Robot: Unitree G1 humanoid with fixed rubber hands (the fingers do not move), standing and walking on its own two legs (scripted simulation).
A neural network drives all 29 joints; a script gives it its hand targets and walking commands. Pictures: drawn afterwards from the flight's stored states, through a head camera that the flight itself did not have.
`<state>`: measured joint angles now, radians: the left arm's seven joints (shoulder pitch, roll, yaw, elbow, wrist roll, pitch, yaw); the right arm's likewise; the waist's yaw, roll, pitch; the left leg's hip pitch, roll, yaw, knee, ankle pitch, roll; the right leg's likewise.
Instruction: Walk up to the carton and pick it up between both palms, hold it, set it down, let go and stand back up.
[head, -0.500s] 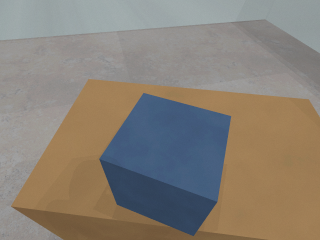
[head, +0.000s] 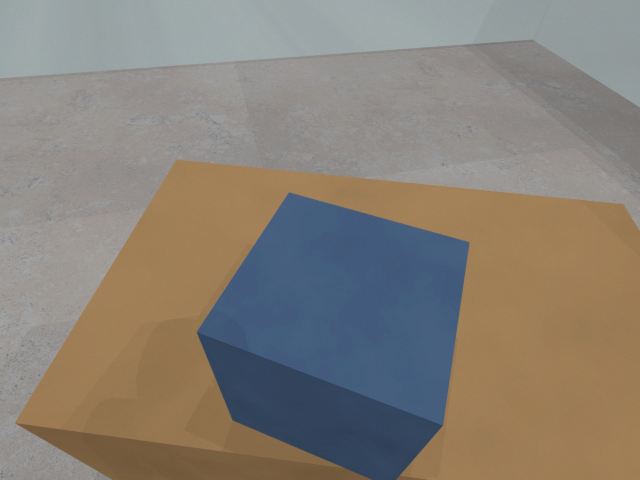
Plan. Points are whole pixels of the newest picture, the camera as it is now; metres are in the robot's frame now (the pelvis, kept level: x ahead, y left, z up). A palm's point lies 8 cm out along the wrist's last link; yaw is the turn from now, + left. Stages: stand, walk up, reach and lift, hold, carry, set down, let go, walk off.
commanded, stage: stand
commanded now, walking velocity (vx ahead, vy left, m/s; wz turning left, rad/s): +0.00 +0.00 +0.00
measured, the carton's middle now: (339, 340) +0.31 -0.02 +0.00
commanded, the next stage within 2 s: none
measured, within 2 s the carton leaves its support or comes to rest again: neither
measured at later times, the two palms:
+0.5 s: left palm out of the picture -0.03 +0.21 -0.15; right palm out of the picture -0.02 -0.19 -0.15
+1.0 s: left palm out of the picture -0.03 +0.22 -0.15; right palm out of the picture -0.02 -0.19 -0.15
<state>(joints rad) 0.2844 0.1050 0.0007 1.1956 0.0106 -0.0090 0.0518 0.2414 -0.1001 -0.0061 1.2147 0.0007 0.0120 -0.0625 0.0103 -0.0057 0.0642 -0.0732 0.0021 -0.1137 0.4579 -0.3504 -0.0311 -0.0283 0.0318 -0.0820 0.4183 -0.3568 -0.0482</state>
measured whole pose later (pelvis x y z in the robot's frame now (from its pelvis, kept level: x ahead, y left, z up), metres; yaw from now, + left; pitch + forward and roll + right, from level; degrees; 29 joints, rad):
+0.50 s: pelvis +0.00 +0.01 +0.00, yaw +0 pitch -2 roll +0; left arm 0.29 0.11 0.00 1.20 0.01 -0.01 0.05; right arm 0.26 -0.09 0.00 1.21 0.00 0.01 -0.06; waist 0.01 -0.01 0.07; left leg -0.06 -0.01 -0.10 0.45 -0.35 -0.02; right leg -0.02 0.01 -0.08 0.41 -0.36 -0.03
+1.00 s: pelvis +0.01 +0.01 +0.00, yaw +0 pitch -2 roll +0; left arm 0.29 0.11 0.00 1.19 0.01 -0.01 0.05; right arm 0.26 -0.10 0.01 1.20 0.00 0.00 -0.06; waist 0.01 -0.01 0.07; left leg -0.06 -0.02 -0.08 0.44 -0.35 -0.01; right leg -0.02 0.00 -0.08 0.42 -0.36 -0.02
